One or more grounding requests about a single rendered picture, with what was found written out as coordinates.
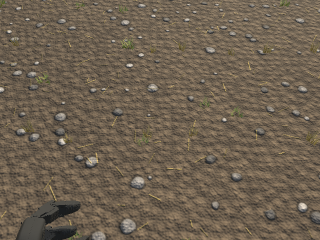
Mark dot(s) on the robot left hand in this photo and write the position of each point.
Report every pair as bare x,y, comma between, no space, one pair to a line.
34,227

